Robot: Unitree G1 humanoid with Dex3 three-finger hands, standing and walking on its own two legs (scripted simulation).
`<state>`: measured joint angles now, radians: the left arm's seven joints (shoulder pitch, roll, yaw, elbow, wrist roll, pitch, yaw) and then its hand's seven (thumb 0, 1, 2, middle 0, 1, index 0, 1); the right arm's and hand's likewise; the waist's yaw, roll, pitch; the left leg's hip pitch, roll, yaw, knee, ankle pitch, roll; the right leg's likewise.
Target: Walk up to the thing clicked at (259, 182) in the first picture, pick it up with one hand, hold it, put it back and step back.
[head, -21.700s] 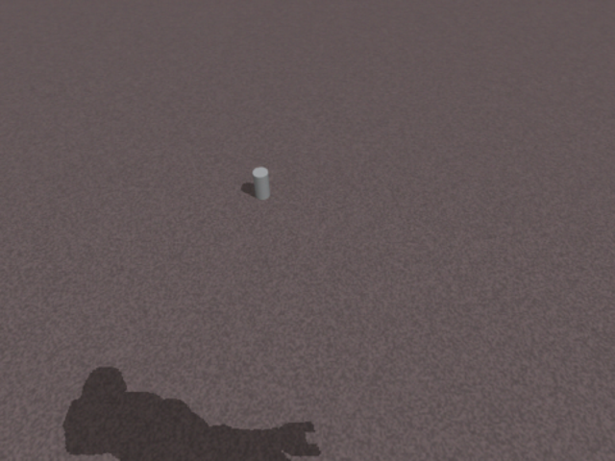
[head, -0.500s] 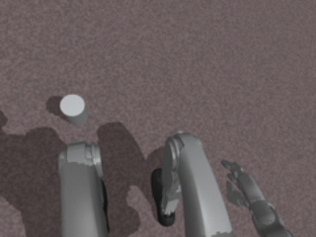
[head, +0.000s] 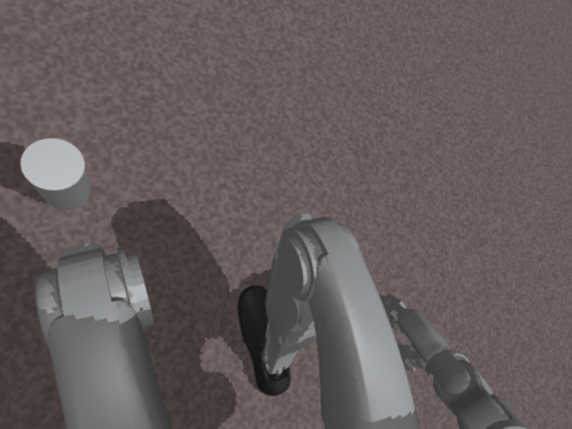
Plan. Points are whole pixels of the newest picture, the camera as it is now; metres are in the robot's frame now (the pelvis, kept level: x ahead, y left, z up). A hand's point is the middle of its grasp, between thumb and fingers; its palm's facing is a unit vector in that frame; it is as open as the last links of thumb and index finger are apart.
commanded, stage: approach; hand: left
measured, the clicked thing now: (61, 178) +0.44 +0.23 -0.25
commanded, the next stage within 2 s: close in in 0.02 s
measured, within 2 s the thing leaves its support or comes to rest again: neither
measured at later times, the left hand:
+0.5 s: hand (16, 190) +0.41 +0.27 -0.19, palm faces +0.03 -1.00 +0.06, open 17.6 cm
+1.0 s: hand (54, 193) +0.41 +0.23 -0.21, palm faces +0.03 -1.00 +0.03, open 17.8 cm
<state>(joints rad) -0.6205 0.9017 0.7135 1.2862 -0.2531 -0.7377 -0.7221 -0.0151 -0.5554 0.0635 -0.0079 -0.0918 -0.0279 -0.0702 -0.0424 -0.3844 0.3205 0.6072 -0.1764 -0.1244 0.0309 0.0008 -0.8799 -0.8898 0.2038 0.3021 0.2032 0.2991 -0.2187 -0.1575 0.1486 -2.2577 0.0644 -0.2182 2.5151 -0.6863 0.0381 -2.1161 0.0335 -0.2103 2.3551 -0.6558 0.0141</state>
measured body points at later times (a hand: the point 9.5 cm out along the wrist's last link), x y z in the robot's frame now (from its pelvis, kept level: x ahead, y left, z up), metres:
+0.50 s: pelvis +0.00 +0.01 -0.03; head +0.22 +0.19 +0.31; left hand +0.40 +0.33 -0.19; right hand +0.20 -0.23 -0.06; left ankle +0.08 +0.12 -0.28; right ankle +0.12 -0.11 -0.28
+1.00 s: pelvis -0.01 +0.01 -0.03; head +0.22 +0.19 +0.30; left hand +0.40 +0.29 -0.21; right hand +0.14 -0.24 -0.06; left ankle +0.08 +0.12 -0.28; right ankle +0.12 -0.11 -0.28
